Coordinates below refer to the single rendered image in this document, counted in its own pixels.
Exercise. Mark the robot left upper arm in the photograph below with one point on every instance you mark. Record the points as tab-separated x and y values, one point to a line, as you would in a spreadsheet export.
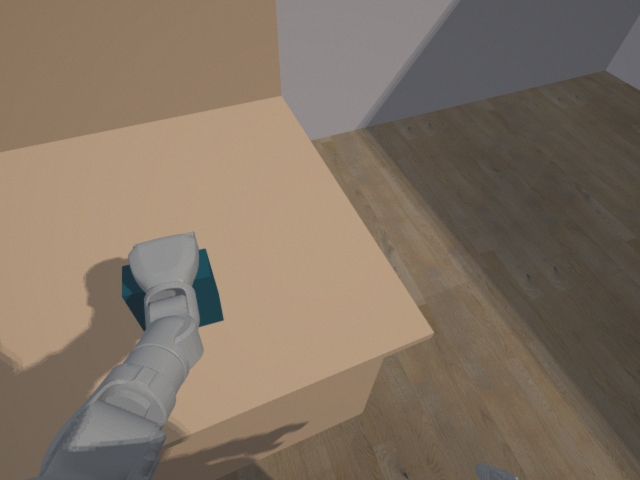
107	443

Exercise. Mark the table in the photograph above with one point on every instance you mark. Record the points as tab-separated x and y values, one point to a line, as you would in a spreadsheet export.
125	121

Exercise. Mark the sponge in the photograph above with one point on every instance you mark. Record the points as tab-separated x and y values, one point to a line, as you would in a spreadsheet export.
207	295

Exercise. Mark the left robot forearm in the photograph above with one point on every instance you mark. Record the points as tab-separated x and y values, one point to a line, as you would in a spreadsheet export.
147	382

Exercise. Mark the left robot hand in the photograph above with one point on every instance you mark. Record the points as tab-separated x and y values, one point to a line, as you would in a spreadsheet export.
168	259

